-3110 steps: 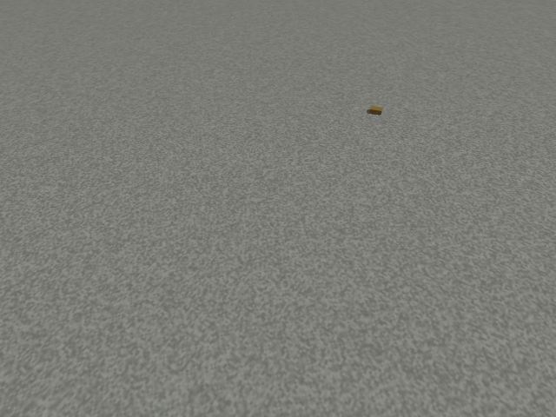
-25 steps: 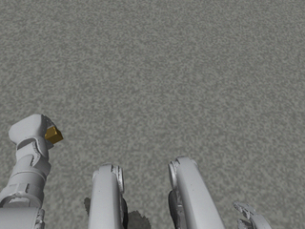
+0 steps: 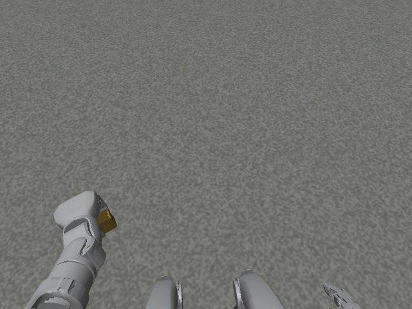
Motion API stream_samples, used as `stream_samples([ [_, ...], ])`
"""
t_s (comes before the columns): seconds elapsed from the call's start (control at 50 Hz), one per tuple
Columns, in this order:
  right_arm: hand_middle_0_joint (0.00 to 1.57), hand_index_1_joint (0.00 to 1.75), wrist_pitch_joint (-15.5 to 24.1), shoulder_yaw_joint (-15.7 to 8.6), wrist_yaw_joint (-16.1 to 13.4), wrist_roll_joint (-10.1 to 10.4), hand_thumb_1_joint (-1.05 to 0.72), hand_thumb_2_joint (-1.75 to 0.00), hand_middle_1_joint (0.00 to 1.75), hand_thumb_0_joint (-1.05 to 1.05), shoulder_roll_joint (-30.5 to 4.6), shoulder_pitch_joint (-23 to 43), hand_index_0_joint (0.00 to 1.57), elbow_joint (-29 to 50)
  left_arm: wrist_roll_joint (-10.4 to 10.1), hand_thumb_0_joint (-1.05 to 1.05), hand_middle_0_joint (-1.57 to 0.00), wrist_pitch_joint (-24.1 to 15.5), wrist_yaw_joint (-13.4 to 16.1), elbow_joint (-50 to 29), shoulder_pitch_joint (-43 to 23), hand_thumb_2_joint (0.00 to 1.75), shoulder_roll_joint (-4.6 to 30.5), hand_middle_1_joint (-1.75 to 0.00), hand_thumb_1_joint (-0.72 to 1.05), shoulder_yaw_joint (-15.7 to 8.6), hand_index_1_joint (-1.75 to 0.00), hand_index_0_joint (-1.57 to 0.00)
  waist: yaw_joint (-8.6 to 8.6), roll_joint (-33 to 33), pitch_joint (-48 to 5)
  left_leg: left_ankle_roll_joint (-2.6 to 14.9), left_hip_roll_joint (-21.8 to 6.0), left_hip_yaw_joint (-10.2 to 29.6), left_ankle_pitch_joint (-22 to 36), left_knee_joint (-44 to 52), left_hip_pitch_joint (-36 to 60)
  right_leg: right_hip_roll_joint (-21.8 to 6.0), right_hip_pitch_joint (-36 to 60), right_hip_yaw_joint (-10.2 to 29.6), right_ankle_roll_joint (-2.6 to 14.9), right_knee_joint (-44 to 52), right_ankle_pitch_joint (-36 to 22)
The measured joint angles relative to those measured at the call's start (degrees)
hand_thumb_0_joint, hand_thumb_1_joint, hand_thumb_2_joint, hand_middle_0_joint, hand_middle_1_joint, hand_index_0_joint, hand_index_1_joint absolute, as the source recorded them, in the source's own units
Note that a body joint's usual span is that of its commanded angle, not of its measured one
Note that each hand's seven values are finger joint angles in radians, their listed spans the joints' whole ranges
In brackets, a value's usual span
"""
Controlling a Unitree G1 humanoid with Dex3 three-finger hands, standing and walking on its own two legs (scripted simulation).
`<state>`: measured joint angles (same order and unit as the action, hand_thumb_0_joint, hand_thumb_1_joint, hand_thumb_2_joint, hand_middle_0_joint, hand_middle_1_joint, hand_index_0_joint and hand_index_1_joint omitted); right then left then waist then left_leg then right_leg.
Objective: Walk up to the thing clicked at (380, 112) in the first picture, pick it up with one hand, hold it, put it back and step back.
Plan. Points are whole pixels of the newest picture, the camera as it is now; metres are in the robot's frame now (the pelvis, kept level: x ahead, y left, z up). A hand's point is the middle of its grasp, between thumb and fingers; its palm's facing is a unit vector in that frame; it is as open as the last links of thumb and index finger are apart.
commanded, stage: lift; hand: left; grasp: from above
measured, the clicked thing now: (96, 226) +0.35 +0.25 -0.12
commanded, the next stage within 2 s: hold in 0.74 s
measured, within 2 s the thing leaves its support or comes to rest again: neither
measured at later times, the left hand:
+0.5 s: hand (89, 199) +0.36 +0.22 +0.00, palm faces -0.40 -0.25 -0.88, open 5.9 cm
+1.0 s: hand (78, 189) +0.36 +0.23 +0.05, palm faces -0.37 -0.23 -0.90, open 5.9 cm
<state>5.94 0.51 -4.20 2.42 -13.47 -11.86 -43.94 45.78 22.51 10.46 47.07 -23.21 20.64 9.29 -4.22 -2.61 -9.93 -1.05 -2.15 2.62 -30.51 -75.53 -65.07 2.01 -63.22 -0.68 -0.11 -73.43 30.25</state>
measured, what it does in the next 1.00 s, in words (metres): rises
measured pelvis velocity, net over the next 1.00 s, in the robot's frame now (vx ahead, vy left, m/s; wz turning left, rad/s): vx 0.05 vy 0.00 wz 0.01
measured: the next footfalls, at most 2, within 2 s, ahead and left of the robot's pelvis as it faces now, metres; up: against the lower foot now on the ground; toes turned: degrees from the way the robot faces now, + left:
none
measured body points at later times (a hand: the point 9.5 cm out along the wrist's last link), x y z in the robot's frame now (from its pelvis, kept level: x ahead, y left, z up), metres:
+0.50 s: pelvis +0.04 +0.00 +0.08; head +0.10 -0.01 +0.53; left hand +0.38 +0.23 +0.05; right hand +0.11 -0.26 -0.05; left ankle +0.05 +0.13 -0.61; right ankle +0.05 -0.12 -0.61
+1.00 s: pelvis +0.05 +0.00 +0.11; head +0.07 -0.02 +0.56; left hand +0.38 +0.23 +0.10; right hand +0.16 -0.25 -0.02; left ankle +0.05 +0.13 -0.61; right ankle +0.05 -0.12 -0.61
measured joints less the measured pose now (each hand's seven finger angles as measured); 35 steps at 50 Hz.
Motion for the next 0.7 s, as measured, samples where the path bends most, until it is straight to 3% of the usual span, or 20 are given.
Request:
stream_samples([
  [0.4,0.2,0.3,-0.19,-0.47,1.15,-0.22,-0.91,-0.9,0.3,0.0,-0.51,-4.59,0.2,-1.03,-0.56,0.01,-1.11,0.4,1.24,4.2,-0.63,0.0,-3.79,-0.13,0.53,1.22,-0.08,-1.16,0.0,-0.01,3.97,0.08,0.27,-1.82,6.51,22.96,23.65,-0.62,22.87,1.54,-0.04,21.96,-6.29],
  [0.7,0.2,0.3,-0.96,-1.01,2.53,-0.22,-0.9,-0.9,0.3,0.01,-1.3,-3.49,0.2,-0.58,1.07,0.01,-1.12,0.25,1.51,3.68,0.92,0.0,-5.63,-0.11,0.53,2.36,-0.08,-1.15,0.77,0.25,4.67,0.16,0.83,-2.25,9.56,32.43,33.8,-1.29,32.71,1.87,-0.12,30.72,-8.93],
])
